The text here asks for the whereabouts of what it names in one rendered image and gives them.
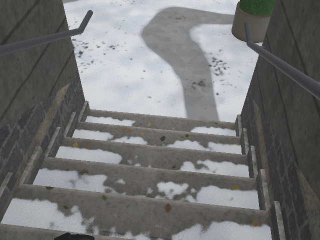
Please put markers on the stairs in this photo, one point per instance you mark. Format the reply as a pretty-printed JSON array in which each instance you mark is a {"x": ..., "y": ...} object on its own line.
[{"x": 131, "y": 176}]

